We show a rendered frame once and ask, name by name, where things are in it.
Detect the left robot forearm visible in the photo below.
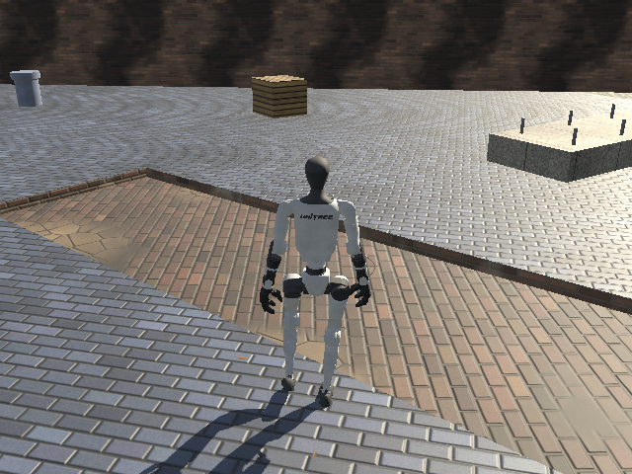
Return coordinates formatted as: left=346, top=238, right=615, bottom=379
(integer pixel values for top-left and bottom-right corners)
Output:
left=262, top=240, right=281, bottom=289

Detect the right robot forearm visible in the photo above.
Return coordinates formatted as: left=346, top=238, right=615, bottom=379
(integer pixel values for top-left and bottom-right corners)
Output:
left=351, top=240, right=369, bottom=285

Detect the robot left hand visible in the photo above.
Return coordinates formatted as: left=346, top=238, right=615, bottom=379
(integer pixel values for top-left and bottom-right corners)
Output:
left=260, top=287, right=282, bottom=314

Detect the left robot shin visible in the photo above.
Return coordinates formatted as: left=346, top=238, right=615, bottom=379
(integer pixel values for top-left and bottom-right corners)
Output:
left=283, top=312, right=297, bottom=379

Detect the right robot shin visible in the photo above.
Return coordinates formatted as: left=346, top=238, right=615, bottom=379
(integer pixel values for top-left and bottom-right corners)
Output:
left=322, top=330, right=341, bottom=394

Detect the robot right hand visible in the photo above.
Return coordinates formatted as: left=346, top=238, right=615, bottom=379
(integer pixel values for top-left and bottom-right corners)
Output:
left=349, top=283, right=371, bottom=307

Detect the robot shin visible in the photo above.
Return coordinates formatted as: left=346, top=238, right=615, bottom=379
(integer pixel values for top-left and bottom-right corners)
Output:
left=283, top=312, right=297, bottom=379
left=322, top=330, right=341, bottom=394

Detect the robot left upper arm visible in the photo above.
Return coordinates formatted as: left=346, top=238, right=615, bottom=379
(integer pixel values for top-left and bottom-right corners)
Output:
left=272, top=199, right=296, bottom=255

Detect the robot right upper arm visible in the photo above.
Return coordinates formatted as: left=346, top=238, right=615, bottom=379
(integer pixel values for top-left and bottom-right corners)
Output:
left=338, top=199, right=361, bottom=255

